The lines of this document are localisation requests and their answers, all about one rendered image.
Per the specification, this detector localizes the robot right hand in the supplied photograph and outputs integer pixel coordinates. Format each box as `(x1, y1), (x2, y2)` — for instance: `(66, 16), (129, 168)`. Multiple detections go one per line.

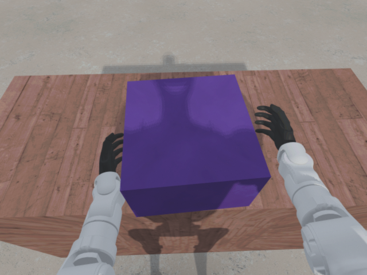
(255, 104), (296, 150)

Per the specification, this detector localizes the left robot forearm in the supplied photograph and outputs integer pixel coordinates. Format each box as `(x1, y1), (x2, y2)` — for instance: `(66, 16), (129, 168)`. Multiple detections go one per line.
(57, 172), (125, 274)

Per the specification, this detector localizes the carton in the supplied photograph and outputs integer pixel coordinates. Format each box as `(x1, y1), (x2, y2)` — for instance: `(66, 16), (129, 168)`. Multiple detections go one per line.
(120, 74), (271, 217)

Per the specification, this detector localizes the robot left hand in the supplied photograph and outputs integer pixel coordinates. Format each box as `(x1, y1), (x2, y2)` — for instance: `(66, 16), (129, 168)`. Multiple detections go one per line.
(99, 133), (124, 174)

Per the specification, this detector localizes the robot left upper arm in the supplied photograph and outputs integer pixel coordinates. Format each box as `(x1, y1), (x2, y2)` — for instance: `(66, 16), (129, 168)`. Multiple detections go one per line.
(57, 262), (115, 275)

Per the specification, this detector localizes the right robot forearm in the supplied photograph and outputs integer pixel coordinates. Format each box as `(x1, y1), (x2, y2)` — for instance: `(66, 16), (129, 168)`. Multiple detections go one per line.
(277, 142), (367, 238)

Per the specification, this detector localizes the pedestal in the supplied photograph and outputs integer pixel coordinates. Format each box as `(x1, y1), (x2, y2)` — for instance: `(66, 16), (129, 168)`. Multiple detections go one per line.
(0, 68), (367, 258)

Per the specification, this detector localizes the robot right upper arm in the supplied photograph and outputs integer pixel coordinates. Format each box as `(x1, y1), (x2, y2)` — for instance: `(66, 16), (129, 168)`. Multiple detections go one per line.
(301, 217), (367, 275)

